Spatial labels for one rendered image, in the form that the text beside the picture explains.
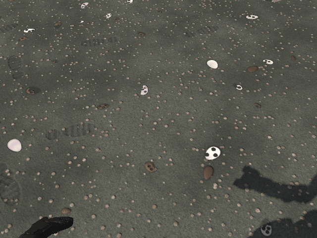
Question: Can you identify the left robot hand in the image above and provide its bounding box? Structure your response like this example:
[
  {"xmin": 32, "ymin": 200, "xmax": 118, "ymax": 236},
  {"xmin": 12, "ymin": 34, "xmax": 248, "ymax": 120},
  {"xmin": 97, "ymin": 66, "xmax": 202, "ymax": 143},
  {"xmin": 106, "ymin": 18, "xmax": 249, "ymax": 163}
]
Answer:
[{"xmin": 18, "ymin": 216, "xmax": 73, "ymax": 238}]

